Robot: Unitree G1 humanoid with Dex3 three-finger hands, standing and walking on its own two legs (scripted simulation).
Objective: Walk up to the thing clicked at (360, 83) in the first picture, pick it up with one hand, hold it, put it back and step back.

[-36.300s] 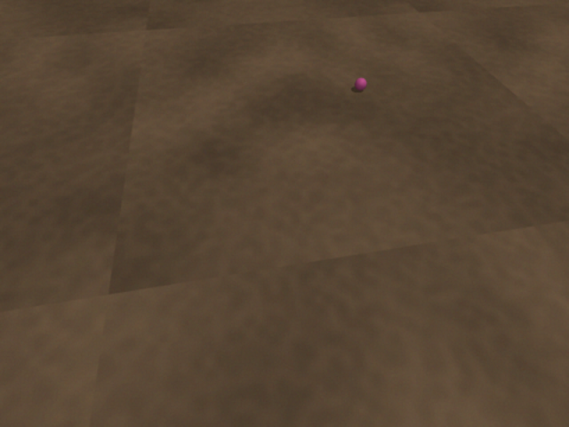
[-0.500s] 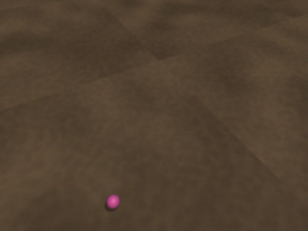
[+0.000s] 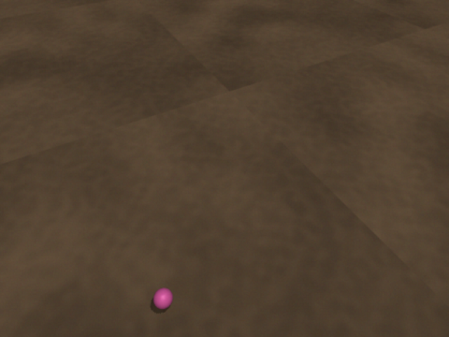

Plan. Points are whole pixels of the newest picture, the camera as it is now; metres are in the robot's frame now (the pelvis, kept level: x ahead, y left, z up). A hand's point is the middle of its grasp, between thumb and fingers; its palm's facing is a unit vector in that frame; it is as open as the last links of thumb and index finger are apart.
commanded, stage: stand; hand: left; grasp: from above
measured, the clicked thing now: (163, 298) +0.40 +0.25 -0.74
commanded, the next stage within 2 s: step back in 0.58 s
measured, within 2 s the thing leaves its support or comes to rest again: neither
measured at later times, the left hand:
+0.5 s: hand out of the picture +0.06 +0.25 -0.16, palm faces -0.01 -0.94 -0.35, open 7.4 cm
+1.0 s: hand out of the picture +0.09 +0.31 -0.18, palm faces -0.04 -0.92 -0.39, open 7.4 cm
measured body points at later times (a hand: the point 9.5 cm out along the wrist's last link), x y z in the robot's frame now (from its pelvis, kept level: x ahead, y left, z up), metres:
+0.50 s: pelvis +0.00 +0.00 +0.00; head +0.01 -0.01 +0.45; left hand +0.07 +0.30 -0.13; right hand +0.06 -0.30 -0.14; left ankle +0.00 +0.14 -0.75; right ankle -0.01 -0.13 -0.75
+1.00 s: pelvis -0.07 +0.04 -0.03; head +0.00 +0.06 +0.41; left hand +0.09 +0.35 -0.16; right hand -0.02 -0.29 -0.13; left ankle -0.06 +0.14 -0.75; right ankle -0.06 -0.12 -0.69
